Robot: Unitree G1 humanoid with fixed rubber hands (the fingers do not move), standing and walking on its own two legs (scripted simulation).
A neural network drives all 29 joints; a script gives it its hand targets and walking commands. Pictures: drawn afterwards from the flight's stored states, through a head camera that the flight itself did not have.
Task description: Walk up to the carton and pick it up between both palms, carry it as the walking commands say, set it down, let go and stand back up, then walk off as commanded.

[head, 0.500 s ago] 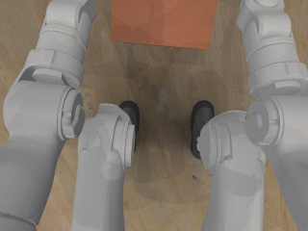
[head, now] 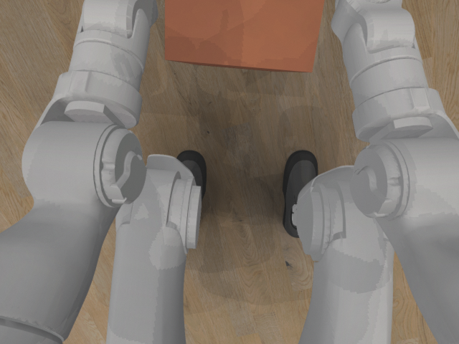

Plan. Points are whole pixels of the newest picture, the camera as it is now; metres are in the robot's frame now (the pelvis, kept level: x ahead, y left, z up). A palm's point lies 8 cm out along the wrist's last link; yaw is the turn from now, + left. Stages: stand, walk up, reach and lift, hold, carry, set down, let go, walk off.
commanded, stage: reach and lift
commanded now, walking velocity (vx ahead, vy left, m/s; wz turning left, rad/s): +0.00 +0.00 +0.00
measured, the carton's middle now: out of the picture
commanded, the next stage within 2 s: none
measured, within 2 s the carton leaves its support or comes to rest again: leaves its support in 0.62 s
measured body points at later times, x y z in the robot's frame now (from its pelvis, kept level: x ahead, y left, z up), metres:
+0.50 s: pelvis +0.00 +0.00 +0.00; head +0.38 +0.01 +0.22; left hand +0.56 +0.14 -0.20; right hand +0.56 -0.11 -0.20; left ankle +0.11 +0.12 -0.36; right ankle +0.13 -0.14 -0.36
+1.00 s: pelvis -0.01 +0.00 +0.00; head +0.37 +0.02 +0.24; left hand +0.56 +0.14 -0.16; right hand +0.57 -0.10 -0.15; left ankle +0.11 +0.12 -0.36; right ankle +0.13 -0.14 -0.36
